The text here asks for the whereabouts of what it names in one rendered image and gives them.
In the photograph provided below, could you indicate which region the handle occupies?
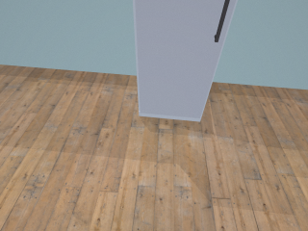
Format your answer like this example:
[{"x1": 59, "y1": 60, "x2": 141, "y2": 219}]
[{"x1": 215, "y1": 0, "x2": 230, "y2": 42}]

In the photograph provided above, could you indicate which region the fridge door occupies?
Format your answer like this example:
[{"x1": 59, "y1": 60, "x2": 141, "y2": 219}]
[{"x1": 135, "y1": 0, "x2": 236, "y2": 118}]

